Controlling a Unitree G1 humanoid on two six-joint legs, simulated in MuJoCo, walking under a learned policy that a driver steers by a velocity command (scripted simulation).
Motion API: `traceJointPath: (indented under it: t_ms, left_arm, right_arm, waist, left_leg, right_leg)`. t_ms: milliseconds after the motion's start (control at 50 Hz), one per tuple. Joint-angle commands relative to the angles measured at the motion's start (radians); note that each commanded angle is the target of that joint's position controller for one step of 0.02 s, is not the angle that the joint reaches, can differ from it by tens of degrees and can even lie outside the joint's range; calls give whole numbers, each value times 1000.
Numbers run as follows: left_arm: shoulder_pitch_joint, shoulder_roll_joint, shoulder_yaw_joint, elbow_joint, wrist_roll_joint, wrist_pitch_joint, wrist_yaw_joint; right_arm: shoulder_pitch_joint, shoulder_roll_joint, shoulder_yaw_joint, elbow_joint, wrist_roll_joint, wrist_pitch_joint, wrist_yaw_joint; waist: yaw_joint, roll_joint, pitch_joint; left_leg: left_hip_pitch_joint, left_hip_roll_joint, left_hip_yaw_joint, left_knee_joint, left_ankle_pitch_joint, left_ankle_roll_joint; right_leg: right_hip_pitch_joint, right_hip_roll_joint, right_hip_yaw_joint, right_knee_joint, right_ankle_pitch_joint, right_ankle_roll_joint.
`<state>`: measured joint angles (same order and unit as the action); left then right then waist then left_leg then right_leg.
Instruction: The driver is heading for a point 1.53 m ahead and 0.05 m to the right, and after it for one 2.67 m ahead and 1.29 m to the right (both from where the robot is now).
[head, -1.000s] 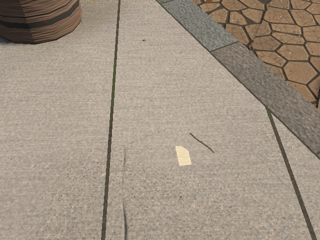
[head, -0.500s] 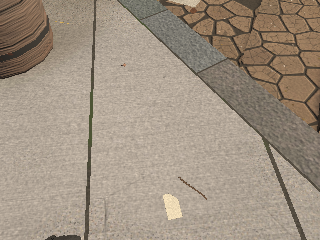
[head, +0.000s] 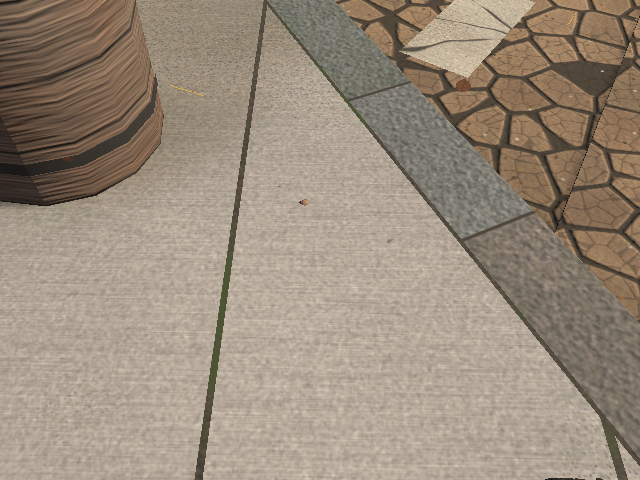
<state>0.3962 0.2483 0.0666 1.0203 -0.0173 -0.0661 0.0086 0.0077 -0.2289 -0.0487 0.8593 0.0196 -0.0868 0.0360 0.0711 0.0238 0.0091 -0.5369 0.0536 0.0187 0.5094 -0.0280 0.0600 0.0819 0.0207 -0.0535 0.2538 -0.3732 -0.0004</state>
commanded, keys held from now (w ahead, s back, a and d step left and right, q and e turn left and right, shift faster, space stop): w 1.00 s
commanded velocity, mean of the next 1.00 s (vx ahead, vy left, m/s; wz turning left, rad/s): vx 0.50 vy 0.00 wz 0.00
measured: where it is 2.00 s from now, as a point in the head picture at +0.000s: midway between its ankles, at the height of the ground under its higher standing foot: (356, 219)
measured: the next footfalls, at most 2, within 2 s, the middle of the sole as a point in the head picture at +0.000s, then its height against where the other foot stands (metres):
left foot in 0.02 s outside the picture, level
right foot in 0.58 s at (411, 469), level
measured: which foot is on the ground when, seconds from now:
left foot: up 0.00-0.00, down 0.02-0.58, up 0.60-1.00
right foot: down 0.00-0.02, up 0.04-0.56, down 0.58-1.00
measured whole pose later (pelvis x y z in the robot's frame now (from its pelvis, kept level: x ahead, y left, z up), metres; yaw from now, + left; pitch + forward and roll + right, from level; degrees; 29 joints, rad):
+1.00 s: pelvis +0.55 -0.02 +0.02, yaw +0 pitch +2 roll -2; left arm 0.36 0.23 0.06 1.00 -0.01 -0.09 0.00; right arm 0.05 -0.25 -0.07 0.90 0.01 -0.07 0.01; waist 0.07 0.04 0.00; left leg -0.67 0.12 -0.03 0.63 0.07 0.01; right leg 0.01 0.06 -0.06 0.19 -0.23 -0.05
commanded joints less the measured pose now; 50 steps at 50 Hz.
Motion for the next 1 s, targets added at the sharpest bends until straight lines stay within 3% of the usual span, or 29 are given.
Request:
traceJointPath:
  t_ms: [20, 40, 60, 80, 100, 120, 140, 160, 200, 240, 280, 360, 480, 520, 540, 560, 580, 600, 620, 640, 660, 680, 700, 720, 760, 820, 860, 920, 1000]
  left_arm:
    - [-41, 140, 22, -48, 2, 5, 7]
    - [34, 64, -3, -70, 17, -5, 2]
    - [80, -1, -25, -59, 15, -30, -6]
    - [-9, 105, 3, -71, -14, -48, -11]
    - [-90, 134, 9, -98, -28, -58, -11]
    - [-132, 132, 13, -103, -20, -58, -4]
    - [-132, 118, 19, -103, -8, -48, 2]
    - [-106, 96, 20, -97, -5, -34, 3]
    - [-90, 63, 18, -91, -3, -14, 5]
    - [-152, 72, 23, -113, 4, -7, 9]
    - [-222, 69, 24, -137, 12, -7, 7]
    - [-351, 44, 13, -173, 7, -15, -8]
    - [-501, 48, -1, -233, -4, -28, -41]
    - [-479, 70, 4, -238, -6, -34, -50]
    - [-430, 91, 13, -228, -5, -36, -50]
    - [-325, 120, 29, -198, -1, -37, -48]
    - [-147, 172, 55, -142, 3, -36, -41]
    - [23, 249, 75, -108, 19, -33, -31]
    - [48, 272, 72, -94, 14, -32, -39]
    - [12, 182, 46, -102, 3, -33, -38]
    - [-75, 145, 34, -120, 2, -36, -34]
    - [-152, 127, 27, -136, 12, -37, -35]
    - [-195, 99, 19, -141, 23, -40, -38]
    - [-210, 74, 10, -138, 31, -42, -41]
    - [-190, 83, 11, -122, 25, -47, -40]
    - [-142, 127, 20, -102, 23, -47, -20]
    - [-113, 129, 19, -91, 20, -41, -10]
    - [-71, 133, 18, -74, 13, -37, -3]
    - [5, 140, 22, -35, 3, -25, -1]
  right_arm:
    - [256, -196, -72, 28, -5, -18, -6]
    - [414, -290, -95, 57, -24, -16, -14]
    - [451, -281, -86, 71, -15, -12, -8]
    - [405, -204, -63, 65, -5, -14, -9]
    - [309, -171, -51, 43, -4, -16, -11]
    - [231, -143, -41, 27, -14, -16, -10]
    - [190, -117, -33, 22, -26, -19, -7]
    - [178, -103, -28, 27, -33, -21, -4]
    - [199, -108, -29, 43, -26, -26, -7]
    - [234, -138, -35, 59, -26, -27, -19]
    - [272, -148, -36, 73, -24, -22, -31]
    - [326, -152, -32, 93, -15, -16, -42]
    - [417, -168, -41, 144, -4, 8, -49]
    - [405, -180, -48, 148, -2, 17, -52]
    - [385, -189, -52, 144, -1, 21, -53]
    - [359, -190, -52, 138, 1, 25, -54]
    - [349, -165, -41, 129, -4, 29, -53]
    - [386, -118, -24, 104, -20, 26, -53]
    - [481, -6, 9, 111, -16, 0, -42]
    - [401, -117, -16, 109, 8, -22, -35]
    - [311, -154, -26, 81, 25, -37, -32]
    - [264, -148, -28, 74, 21, -40, -39]
    - [247, -142, -36, 73, 8, -33, -45]
    - [272, -124, -38, 78, 5, -19, -46]
    - [292, -84, -36, 83, 2, 4, -48]
    - [192, -91, -40, 47, -10, 15, -52]
    - [129, -85, -39, 28, -15, 13, -48]
    - [30, -66, -30, 2, -10, 7, -37]
    - [-80, -64, -19, -35, 0, 2, -20]
  waist:
    - [-188, -88, -142]
    - [-190, 85, -305]
    - [-173, 258, -402]
    - [-185, 176, -304]
    - [-163, 127, -177]
    - [-133, 52, -108]
    - [-98, 44, -60]
    - [-71, 69, -53]
    - [-54, 65, -33]
    - [-58, 41, -1]
    - [-74, 28, 13]
    - [-110, 37, 40]
    - [-149, 36, 90]
    - [-121, 51, 72]
    - [-89, 67, 38]
    - [-28, 73, -26]
    - [46, 50, -137]
    - [71, -96, -290]
    - [14, -331, -397]
    - [39, -229, -327]
    - [25, -181, -192]
    - [-7, -89, -126]
    - [-36, -72, -72]
    - [-68, -90, -64]
    - [-88, -97, -44]
    - [-77, -73, 6]
    - [-63, -73, 19]
    - [-34, -81, 41]
    - [3, -80, 76]
  left_leg:
    - [409, -25, 15, -6, -23, 71]
    - [804, 223, -332, -1, -67, 189]
    - [958, 347, -711, -164, -219, 275]
    - [887, 311, -657, -197, -314, 226]
    - [739, 284, -517, -219, -269, 186]
    - [588, 249, -416, -252, -191, 169]
    - [470, 217, -342, -290, -132, 160]
    - [402, 197, -299, -318, -98, 159]
    - [354, 176, -231, -361, -47, 168]
    - [360, 173, -190, -384, 21, 173]
    - [392, 169, -160, -392, 68, 166]
    - [413, 133, -84, -404, 63, 133]
    - [593, 199, -83, -339, 92, 127]
    - [635, 220, -86, -286, 198, 111]
    - [639, 216, -77, -231, 341, 100]
    - [623, 187, -49, -111, 507, 81]
    - [525, 130, -9, 95, 517, 51]
    - [247, 43, 39, 445, 183, 6]
    - [-70, -125, -47, 719, -536, -34]
    - [-178, -64, -148, 826, -545, -14]
    - [-225, -13, -117, 823, -454, 1]
    - [-184, 37, -94, 774, -357, 3]
    - [-137, 67, -88, 718, -304, 1]
    - [-78, 89, -96, 686, -270, 2]
    - [-48, 102, -86, 619, -250, -8]
    - [-142, 110, -77, 474, -122, -39]
    - [-168, 103, -70, 359, -9, -51]
    - [-128, 70, -37, 187, 120, -52]
    - [-135, 43, -21, 68, 118, -44]
  right_leg:
    - [-123, -199, 45, 356, 787, -111]
    - [-469, -87, -8, 741, 456, -50]
    - [-716, 44, 96, 967, -205, -24]
    - [-826, -19, 176, 1071, -193, -46]
    - [-863, -73, 141, 1062, -95, -63]
    - [-820, -119, 120, 1011, 0, -64]
    - [-764, -151, 120, 958, 59, -63]
    - [-700, -169, 126, 926, 89, -60]
    - [-680, -179, 115, 865, 120, -48]
    - [-745, -182, 109, 777, 205, -29]
    - [-797, -180, 106, 667, 307, -12]
    - [-764, -144, 70, 443, 477, -10]
    - [-792, -112, 58, 285, 412, -36]
    - [-734, -94, 48, 257, 339, -61]
    - [-645, -67, 26, 250, 305, -77]
    - [-488, -30, -6, 232, 307, -99]
    - [-228, -35, 6, 247, 337, -133]
    - [112, -255, 296, 252, 301, -218]
    - [336, -426, 745, 101, 148, -349]
    - [289, -388, 726, 61, 54, -304]
    - [150, -357, 570, 45, 109, -262]
    - [1, -322, 467, 16, 195, -240]
    - [-120, -291, 390, -15, 279, -231]
    - [-187, -268, 340, -45, 307, -225]
    - [-247, -254, 284, -94, 333, -237]
    - [-246, -252, 230, -137, 375, -243]
    - [-225, -234, 187, -144, 398, -226]
    - [-220, -203, 124, -151, 398, -198]
    - [-116, -235, 112, -124, 389, -196]
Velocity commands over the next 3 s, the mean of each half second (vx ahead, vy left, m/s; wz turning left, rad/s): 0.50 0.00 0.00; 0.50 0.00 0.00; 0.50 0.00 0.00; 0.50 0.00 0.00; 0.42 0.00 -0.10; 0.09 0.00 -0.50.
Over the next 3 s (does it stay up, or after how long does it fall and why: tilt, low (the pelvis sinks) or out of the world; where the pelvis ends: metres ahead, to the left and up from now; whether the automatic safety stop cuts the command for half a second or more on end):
stays up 1.47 -0.01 0.01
